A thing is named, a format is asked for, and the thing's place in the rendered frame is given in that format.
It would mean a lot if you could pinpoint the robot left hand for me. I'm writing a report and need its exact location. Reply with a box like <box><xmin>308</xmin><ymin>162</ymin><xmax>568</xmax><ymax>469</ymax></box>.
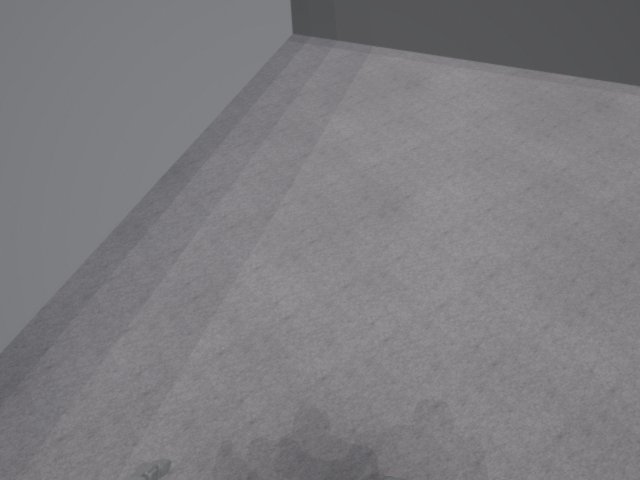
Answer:
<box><xmin>122</xmin><ymin>459</ymin><xmax>171</xmax><ymax>480</ymax></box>

